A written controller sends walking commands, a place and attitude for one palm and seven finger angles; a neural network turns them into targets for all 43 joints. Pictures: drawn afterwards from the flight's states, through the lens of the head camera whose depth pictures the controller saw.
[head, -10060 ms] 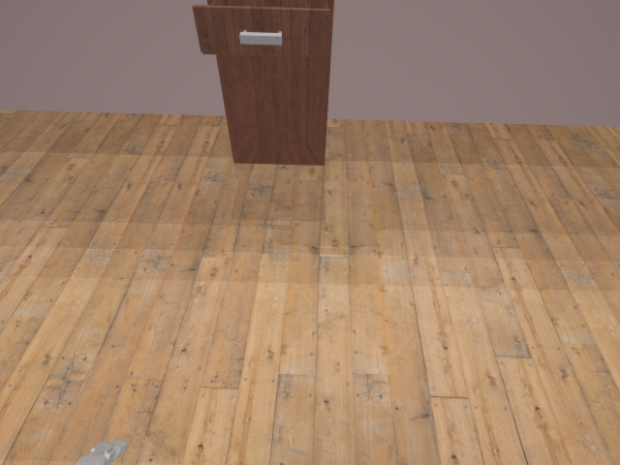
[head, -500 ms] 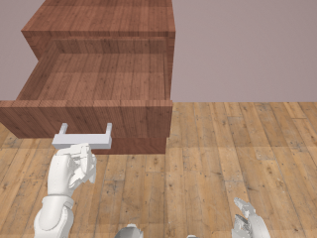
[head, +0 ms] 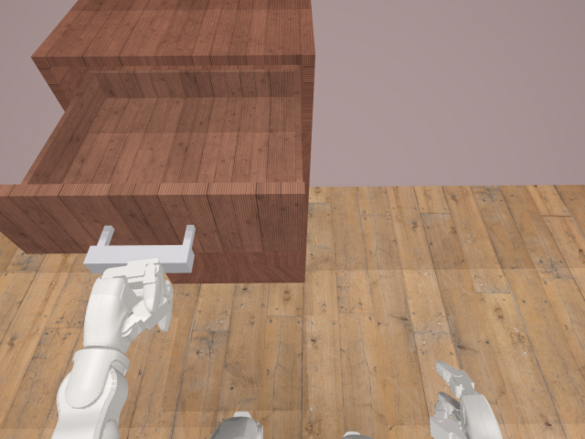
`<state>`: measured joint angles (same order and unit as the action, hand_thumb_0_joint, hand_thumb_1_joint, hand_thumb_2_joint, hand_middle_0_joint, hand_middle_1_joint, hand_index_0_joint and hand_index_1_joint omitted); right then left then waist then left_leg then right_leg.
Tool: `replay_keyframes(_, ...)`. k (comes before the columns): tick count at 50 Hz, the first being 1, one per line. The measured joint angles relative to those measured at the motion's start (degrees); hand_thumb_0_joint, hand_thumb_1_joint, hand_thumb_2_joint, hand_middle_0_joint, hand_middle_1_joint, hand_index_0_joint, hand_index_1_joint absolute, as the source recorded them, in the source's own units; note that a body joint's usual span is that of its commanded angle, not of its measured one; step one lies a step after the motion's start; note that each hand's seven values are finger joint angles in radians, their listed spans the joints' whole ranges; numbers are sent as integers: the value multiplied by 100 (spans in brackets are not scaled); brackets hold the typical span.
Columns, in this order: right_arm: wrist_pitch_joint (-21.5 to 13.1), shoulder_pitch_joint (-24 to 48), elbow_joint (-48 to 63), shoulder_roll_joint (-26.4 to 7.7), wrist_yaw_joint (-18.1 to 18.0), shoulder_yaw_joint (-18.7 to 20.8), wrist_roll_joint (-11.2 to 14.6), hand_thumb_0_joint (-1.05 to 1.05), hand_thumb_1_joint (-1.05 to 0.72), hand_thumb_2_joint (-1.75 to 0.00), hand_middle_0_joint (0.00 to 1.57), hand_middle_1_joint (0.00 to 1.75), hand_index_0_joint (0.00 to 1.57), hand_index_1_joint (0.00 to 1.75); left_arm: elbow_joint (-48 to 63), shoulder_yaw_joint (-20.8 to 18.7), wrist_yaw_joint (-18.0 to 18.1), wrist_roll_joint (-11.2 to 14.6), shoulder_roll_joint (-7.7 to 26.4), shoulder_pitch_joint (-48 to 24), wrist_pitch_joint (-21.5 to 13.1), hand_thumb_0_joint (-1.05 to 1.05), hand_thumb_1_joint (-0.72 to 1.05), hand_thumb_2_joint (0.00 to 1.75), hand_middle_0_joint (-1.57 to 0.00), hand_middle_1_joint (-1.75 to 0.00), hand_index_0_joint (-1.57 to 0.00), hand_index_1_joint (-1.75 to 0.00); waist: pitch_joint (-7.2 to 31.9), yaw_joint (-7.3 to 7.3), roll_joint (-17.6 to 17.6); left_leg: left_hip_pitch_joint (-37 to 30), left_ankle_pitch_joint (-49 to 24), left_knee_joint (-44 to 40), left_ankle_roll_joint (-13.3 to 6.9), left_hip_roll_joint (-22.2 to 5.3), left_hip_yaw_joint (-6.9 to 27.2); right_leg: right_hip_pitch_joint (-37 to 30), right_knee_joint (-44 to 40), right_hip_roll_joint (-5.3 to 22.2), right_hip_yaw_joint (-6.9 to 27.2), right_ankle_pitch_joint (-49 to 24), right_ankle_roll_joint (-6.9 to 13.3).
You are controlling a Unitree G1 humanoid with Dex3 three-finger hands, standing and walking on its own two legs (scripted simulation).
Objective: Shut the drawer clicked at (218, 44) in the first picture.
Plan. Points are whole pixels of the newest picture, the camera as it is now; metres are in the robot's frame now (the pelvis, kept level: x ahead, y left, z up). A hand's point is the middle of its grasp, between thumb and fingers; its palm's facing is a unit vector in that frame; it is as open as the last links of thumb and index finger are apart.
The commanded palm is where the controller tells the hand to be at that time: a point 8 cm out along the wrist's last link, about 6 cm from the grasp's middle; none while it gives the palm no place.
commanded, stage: push the drawer shut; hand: left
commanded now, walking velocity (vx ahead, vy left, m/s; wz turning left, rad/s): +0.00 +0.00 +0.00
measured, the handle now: (145, 245) +0.36 +0.22 +0.06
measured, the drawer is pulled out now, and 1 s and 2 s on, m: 0.29 0.19 0.05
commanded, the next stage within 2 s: none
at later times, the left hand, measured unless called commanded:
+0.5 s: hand (169, 265) +0.33 +0.18 +0.06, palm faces +0.04 -1.00 -0.05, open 3.2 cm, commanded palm +0.32 +0.23 +0.06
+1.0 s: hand (175, 230) +0.39 +0.18 +0.06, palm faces +0.04 -1.00 -0.04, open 3.2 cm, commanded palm +0.37 +0.24 +0.06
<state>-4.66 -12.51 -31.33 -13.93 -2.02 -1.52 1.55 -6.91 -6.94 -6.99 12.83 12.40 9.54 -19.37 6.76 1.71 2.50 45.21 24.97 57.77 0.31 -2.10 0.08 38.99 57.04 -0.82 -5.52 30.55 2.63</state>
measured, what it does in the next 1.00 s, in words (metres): stands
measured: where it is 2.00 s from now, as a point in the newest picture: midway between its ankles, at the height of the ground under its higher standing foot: outside the picture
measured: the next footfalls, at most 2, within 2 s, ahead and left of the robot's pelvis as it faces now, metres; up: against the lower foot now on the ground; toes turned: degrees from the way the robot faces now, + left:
none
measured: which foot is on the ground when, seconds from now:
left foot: down 0.00-1.00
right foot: down 0.00-1.00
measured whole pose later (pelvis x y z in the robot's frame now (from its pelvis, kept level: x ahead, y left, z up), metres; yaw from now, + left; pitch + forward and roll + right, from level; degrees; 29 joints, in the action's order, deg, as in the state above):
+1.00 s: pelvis -0.01 +0.02 +0.00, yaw -1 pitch +14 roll -2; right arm -1.3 -16.1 -36.7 -14.3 -1.2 -1.3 1.3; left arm -39.3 -11.8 -4.9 9.1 15.1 -22.2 -23.8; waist 5.8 4.4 1.5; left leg 47.4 23.1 56.7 -1.2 -2.0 -1.4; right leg 41.5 55.6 -0.7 -4.0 27.8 1.2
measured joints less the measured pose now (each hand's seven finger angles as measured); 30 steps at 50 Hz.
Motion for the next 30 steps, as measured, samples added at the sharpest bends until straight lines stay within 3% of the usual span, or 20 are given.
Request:
replay_keyframes(11,-36,-20,-283,-52,-38,44,16,1,-91,-90,21,30,20,30,-701,-162,-59,0,62,-660,-227,1,83,92,-140,-160,-140,-159,-69,4,-43,25,-67,-41,20,-7,11,36,-16,-10,-10,-51,21)
replay_keyframes(30,62,-141,-436,-49,-19,25,32,1,-91,-90,21,30,20,30,-2084,-302,65,-145,159,-2067,-276,3,82,91,-140,-160,-140,-160,-117,129,-56,60,-190,-147,-65,2,-74,95,-135,4,75,-218,-56)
